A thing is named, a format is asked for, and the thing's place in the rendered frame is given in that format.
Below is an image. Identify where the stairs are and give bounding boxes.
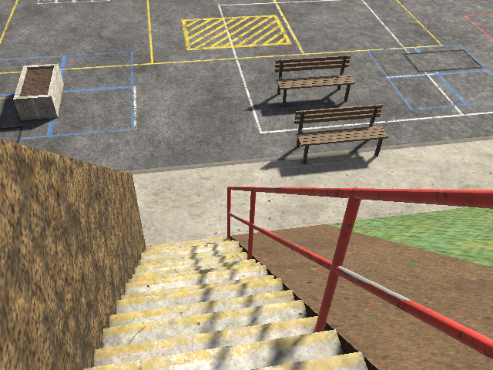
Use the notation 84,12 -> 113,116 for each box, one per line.
83,237 -> 368,370

